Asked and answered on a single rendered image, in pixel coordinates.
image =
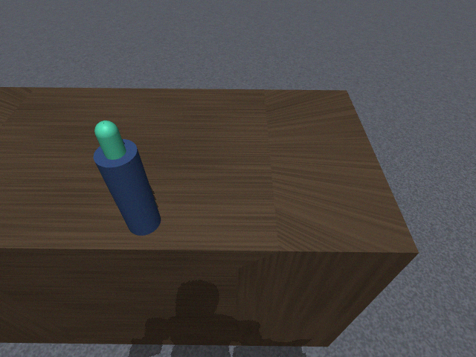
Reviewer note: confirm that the bottle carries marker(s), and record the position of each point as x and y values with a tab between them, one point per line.
120	165

